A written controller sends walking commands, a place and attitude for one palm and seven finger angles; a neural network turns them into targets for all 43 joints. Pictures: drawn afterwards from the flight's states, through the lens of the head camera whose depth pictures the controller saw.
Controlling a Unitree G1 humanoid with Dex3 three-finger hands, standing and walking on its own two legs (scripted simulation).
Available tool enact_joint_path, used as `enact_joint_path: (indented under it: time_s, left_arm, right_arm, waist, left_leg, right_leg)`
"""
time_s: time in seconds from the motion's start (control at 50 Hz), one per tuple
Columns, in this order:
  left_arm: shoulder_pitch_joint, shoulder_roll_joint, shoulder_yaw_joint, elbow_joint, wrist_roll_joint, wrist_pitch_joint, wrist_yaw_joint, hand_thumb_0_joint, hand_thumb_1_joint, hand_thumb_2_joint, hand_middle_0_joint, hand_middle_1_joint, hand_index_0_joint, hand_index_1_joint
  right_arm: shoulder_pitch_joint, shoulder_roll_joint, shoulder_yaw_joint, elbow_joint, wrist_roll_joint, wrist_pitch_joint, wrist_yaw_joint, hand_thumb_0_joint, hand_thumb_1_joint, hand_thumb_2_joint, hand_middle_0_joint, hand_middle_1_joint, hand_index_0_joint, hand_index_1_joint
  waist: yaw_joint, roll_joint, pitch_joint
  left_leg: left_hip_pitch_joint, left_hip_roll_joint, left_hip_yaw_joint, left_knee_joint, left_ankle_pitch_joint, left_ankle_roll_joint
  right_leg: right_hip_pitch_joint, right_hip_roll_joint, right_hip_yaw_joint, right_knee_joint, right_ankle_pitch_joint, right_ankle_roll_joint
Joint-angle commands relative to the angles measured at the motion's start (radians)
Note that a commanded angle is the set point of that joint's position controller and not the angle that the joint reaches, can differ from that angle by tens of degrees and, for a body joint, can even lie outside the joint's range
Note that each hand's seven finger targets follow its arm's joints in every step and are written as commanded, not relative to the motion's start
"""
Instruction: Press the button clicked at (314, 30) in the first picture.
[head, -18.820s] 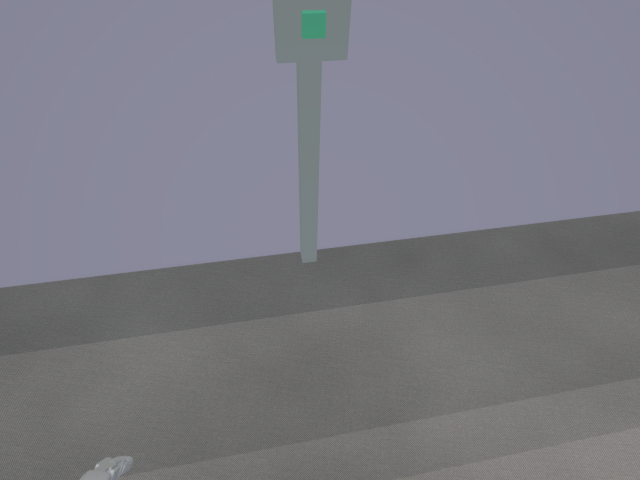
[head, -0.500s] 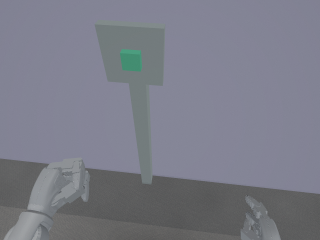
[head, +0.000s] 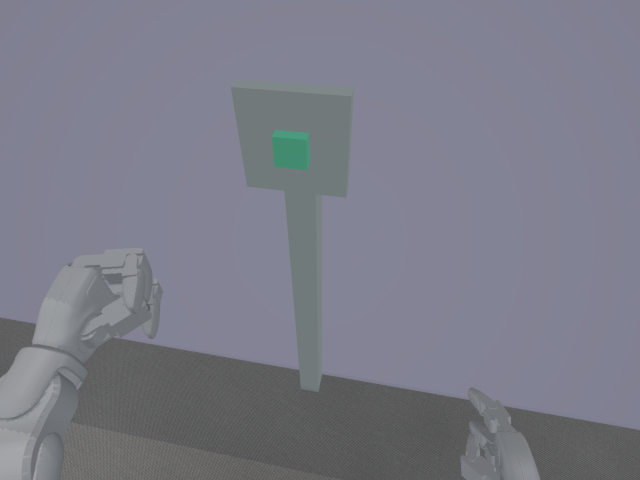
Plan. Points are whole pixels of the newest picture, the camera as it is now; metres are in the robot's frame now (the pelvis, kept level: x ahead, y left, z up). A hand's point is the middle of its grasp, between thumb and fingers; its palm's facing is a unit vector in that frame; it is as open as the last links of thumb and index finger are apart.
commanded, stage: raise the hand and make a fist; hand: left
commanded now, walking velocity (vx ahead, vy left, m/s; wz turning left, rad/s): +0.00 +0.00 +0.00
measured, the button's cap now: (291, 149) +0.55 +0.11 +0.16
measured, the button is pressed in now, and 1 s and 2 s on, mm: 0 0 0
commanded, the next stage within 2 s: aim a knuckle at the button in 0.42 s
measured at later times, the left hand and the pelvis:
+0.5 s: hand (181, 320) +0.23 +0.18 +0.15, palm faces -0.04 -1.00 -0.08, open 3.1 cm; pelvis +0.00 -0.03 +0.00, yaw +0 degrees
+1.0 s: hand (229, 260) +0.31 +0.15 +0.15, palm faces -0.07 -1.00 -0.03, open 3.1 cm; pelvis +0.01 -0.02 +0.00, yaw -1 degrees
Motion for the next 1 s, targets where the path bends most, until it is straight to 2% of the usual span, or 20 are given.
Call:
enact_joint_path:
  time_s: [0.0, 0.08, 0.14, 0.2, 0.26, 0.34, 0.36, 0.44, 0.48, 0.5, 0.54, 0.6, 0.66, 0.7, 0.76, 0.8, 0.84, 0.86, 0.92, 0.98]
  left_arm:
    - [-0.213, 0.176, 0.067, -0.159, -0.018, 0.018, -0.032, 0.0, 0.9, 0.9, -1.3, -1.5, -1.3, -1.5]
    - [-0.157, 0.172, 0.093, -0.122, -0.031, 0.054, -0.036, 0.0, 0.9, 0.9, -1.3, -1.5, -1.3, -1.5]
    - [-0.19, 0.194, 0.125, -0.195, -0.035, 0.021, -0.019, 0.0, 0.9, 0.9, -1.3, -1.5, -1.3, -1.5]
    - [-0.209, 0.198, 0.131, -0.238, -0.032, -0.031, 0.002, 0.0, 0.9, 0.9, -1.3, -1.5, -1.3, -1.5]
    - [-0.197, 0.176, 0.107, -0.199, -0.025, -0.054, 0.008, 0.0, 0.9, 0.9, -1.3, -1.5, -1.3, -1.5]
    - [-0.19, 0.16, 0.078, -0.143, -0.016, -0.042, -0.006, 0.0, 0.9, 0.9, -1.3, -1.5, -1.3, -1.5]
    - [-0.182, 0.164, 0.081, -0.124, -0.017, -0.034, -0.008, 0.0, 0.9, 0.9, -1.3, -1.5, -1.3, -1.5]
    - [-0.204, 0.182, 0.099, -0.17, -0.018, -0.036, -0.014, 0.0, 0.9, 0.9, -1.3, -1.5, -1.3, -1.5]
    - [-0.203, 0.187, 0.118, -0.181, -0.028, -0.047, -0.014, 0.0, 0.9, 0.9, -1.3, -1.5, -1.3, -1.5]
    - [-0.202, 0.184, 0.121, -0.182, -0.029, -0.056, -0.012, 0.0, 0.9, 0.9, -1.3, -1.5, -1.3, -1.5]
    - [-0.231, 0.146, 0.086, -0.176, -0.032, -0.072, -0.01, 0.0, 0.9, 0.9, -1.3, -1.5, -1.3, -1.5]
    - [-0.25, 0.11, 0.043, -0.118, -0.026, -0.069, -0.004, 0.0, 0.9, 0.9, -1.3, -1.5, -1.3, -1.5]
    - [-0.314, 0.106, 0.008, -0.056, 0.002, -0.049, 0.005, 0.0, 0.9, 0.9, -1.3, -1.5, -1.3, -1.5]
    - [-0.36, 0.104, -0.01, -0.058, 0.019, -0.041, 0.018, 0.0, 0.9, 0.9, -1.3, -1.5, -1.3, -1.5]
    - [-0.415, 0.124, 0.001, -0.062, 0.036, -0.053, 0.048, 0.0, 0.9, 0.9, -1.3, -1.5, -1.3, -1.5]
    - [-0.456, 0.108, -0.008, -0.084, 0.041, -0.07, 0.065, 0.0, 0.9, 0.9, -1.3, -1.5, -1.3, -1.5]
    - [-0.495, 0.12, 0.01, -0.044, 0.042, -0.081, 0.08, 0.0, 0.9, 0.9, -1.3, -1.5, -1.3, -1.5]
    - [-0.481, 0.147, 0.042, 0.012, 0.041, -0.079, 0.087, 0.0, 0.9, 0.9, -1.3, -1.5, -1.3, -1.5]
    - [-0.518, 0.098, -0.005, 0.056, 0.053, -0.069, 0.091, 0.0, 0.9, 0.9, -1.3, -1.5, -1.3, -1.5]
    - [-0.558, 0.042, -0.076, 0.104, 0.061, -0.048, 0.093, 0.0, 0.9, 0.9, -1.3, -1.5, -1.3, -1.5]
  right_arm:
    - [-0.149, -0.129, -0.06, -0.165, 0.011, -0.065, -0.017, 0.0, -0.9, -0.9, 0.2, 0.3, 0.2, 0.3]
    - [-0.162, -0.129, -0.062, -0.173, 0.011, -0.059, -0.015, 0.0, -0.9, -0.9, 0.2, 0.3, 0.2, 0.3]
    - [-0.17, -0.124, -0.063, -0.179, 0.006, -0.065, -0.012, 0.0, -0.9, -0.9, 0.2, 0.3, 0.2, 0.3]
    - [-0.163, -0.118, -0.063, -0.172, -0.001, -0.078, -0.009, 0.0, -0.9, -0.9, 0.2, 0.3, 0.2, 0.3]
    - [-0.153, -0.119, -0.066, -0.153, 0.0, -0.087, -0.009, 0.0, -0.9, -0.9, 0.2, 0.3, 0.2, 0.3]
    - [-0.154, -0.124, -0.071, -0.143, 0.006, -0.09, -0.017, 0.0, -0.9, -0.9, 0.2, 0.3, 0.2, 0.3]
    - [-0.153, -0.127, -0.073, -0.141, 0.005, -0.089, -0.017, 0.0, -0.9, -0.9, 0.2, 0.3, 0.2, 0.3]
    - [-0.164, -0.124, -0.074, -0.152, 0.006, -0.09, -0.019, 0.0, -0.9, -0.9, 0.2, 0.3, 0.2, 0.3]
    - [-0.167, -0.122, -0.073, -0.151, 0.004, -0.093, -0.018, 0.0, -0.9, -0.9, 0.2, 0.3, 0.2, 0.3]
    - [-0.162, -0.12, -0.071, -0.149, 0.002, -0.094, -0.017, 0.0, -0.9, -0.9, 0.2, 0.3, 0.2, 0.3]
    - [-0.157, -0.119, -0.072, -0.143, 0.004, -0.099, -0.017, 0.0, -0.9, -0.9, 0.2, 0.3, 0.2, 0.3]
    - [-0.143, -0.121, -0.076, -0.129, 0.006, -0.102, -0.017, 0.0, -0.9, -0.9, 0.2, 0.3, 0.2, 0.3]
    - [-0.137, -0.126, -0.078, -0.116, 0.008, -0.09, -0.021, 0.0, -0.9, -0.9, 0.2, 0.3, 0.2, 0.3]
    - [-0.143, -0.123, -0.078, -0.123, 0.009, -0.085, -0.022, 0.0, -0.9, -0.9, 0.2, 0.3, 0.2, 0.3]
    - [-0.141, -0.12, -0.076, -0.122, 0.001, -0.076, -0.02, 0.0, -0.9, -0.9, 0.2, 0.3, 0.2, 0.3]
    - [-0.147, -0.11, -0.074, -0.13, -0.002, -0.075, -0.016, 0.0, -0.9, -0.9, 0.2, 0.3, 0.2, 0.3]
    - [-0.141, -0.112, -0.074, -0.117, -0.006, -0.065, -0.015, 0.0, -0.9, -0.9, 0.2, 0.3, 0.2, 0.3]
    - [-0.13, -0.117, -0.075, -0.105, -0.007, -0.056, -0.014, 0.0, -0.9, -0.9, 0.2, 0.3, 0.2, 0.3]
    - [-0.141, -0.111, -0.076, -0.11, -0.003, -0.037, -0.009, 0.0, -0.9, -0.9, 0.2, 0.3, 0.2, 0.3]
    - [-0.137, -0.114, -0.079, -0.115, 0.004, -0.025, -0.003, 0.0, -0.9, -0.9, 0.2, 0.3, 0.2, 0.3]
  waist:
    - [-0.007, 0.015, -0.066]
    - [0.001, -0.054, -0.048]
    - [0.005, -0.008, -0.099]
    - [0.001, 0.016, -0.11]
    - [-0.008, -0.001, -0.064]
    - [-0.014, 0.015, -0.017]
    - [-0.014, -0.039, -0.008]
    - [-0.006, -0.02, -0.074]
    - [-0.005, -0.04, -0.094]
    - [-0.003, -0.031, -0.1]
    - [-0.011, -0.014, -0.109]
    - [-0.021, -0.044, -0.077]
    - [-0.031, -0.058, -0.034]
    - [-0.03, -0.024, -0.046]
    - [-0.025, -0.042, -0.117]
    - [-0.022, -0.004, -0.16]
    - [-0.027, -0.019, -0.178]
    - [-0.023, -0.061, -0.17]
    - [-0.028, -0.006, -0.165]
    - [-0.041, -0.031, -0.137]
  left_leg:
    - [0.165, 0.011, -0.078, -0.138, 0.041, -0.002]
    - [0.146, 0.005, -0.064, -0.135, 0.034, 0.003]
    - [0.181, -0.001, -0.054, -0.125, 0.057, 0.002]
    - [0.19, -0.003, -0.045, -0.116, 0.076, 0.002]
    - [0.171, -0.001, -0.039, -0.105, 0.065, 0.002]
    - [0.149, -0.002, -0.032, -0.101, 0.041, 0.003]
    - [0.132, 0.001, -0.033, -0.092, 0.038, 0.002]
    - [0.159, -0.003, -0.032, -0.085, 0.077, 0.006]
    - [0.154, -0.002, -0.034, -0.072, 0.098, 0.004]
    - [0.165, -0.003, -0.034, -0.077, 0.114, 0.005]
    - [0.189, -0.005, -0.032, -0.079, 0.136, 0.006]
    - [0.181, -0.004, -0.032, -0.081, 0.121, 0.009]
    - [0.168, -0.003, -0.031, -0.083, 0.105, 0.012]
    - [0.174, -0.005, -0.032, -0.093, 0.09, 0.011]
    - [0.197, -0.002, -0.033, -0.092, 0.124, 0.012]
    - [0.223, -0.004, -0.033, -0.094, 0.151, 0.01]
    - [0.228, -0.001, -0.03, -0.092, 0.167, 0.008]
    - [0.206, 0.0, -0.031, -0.091, 0.167, 0.008]
    - [0.217, -0.001, -0.02, -0.094, 0.181, 0.004]
    - [0.203, 0.001, -0.024, -0.094, 0.171, 0.004]
  right_leg:
    - [-0.114, 0.023, 0.025, -0.135, 0.114, -0.002]
    - [-0.11, 0.016, 0.042, -0.163, 0.088, 0.006]
    - [-0.096, 0.014, 0.049, -0.159, 0.097, 0.006]
    - [-0.084, 0.01, 0.06, -0.164, 0.114, 0.006]
    - [-0.1, 0.006, 0.081, -0.185, 0.108, 0.014]
    - [-0.113, -0.01, 0.107, -0.203, 0.081, 0.022]
    - [-0.111, -0.015, 0.123, -0.212, 0.068, 0.031]
    - [-0.081, -0.022, 0.12, -0.192, 0.122, 0.033]
    - [-0.064, -0.033, 0.14, -0.182, 0.186, 0.048]
    - [-0.059, -0.026, 0.12, -0.169, 0.215, 0.043]
    - [-0.071, -0.014, 0.097, -0.148, 0.26, 0.037]
    - [-0.101, -0.009, 0.089, -0.148, 0.252, 0.039]
    - [-0.132, -0.003, 0.087, -0.151, 0.213, 0.035]
    - [-0.135, -0.005, 0.079, -0.147, 0.182, 0.026]
    - [-0.106, -0.001, 0.072, -0.13, 0.211, 0.021]
    - [-0.091, -0.004, 0.067, -0.115, 0.247, 0.014]
    - [-0.083, -0.001, 0.063, -0.109, 0.271, 0.014]
    - [-0.072, 0.001, 0.066, -0.112, 0.271, 0.016]
    - [-0.079, -0.002, 0.063, -0.104, 0.299, 0.011]
    - [-0.103, 0.001, 0.058, -0.108, 0.292, 0.01]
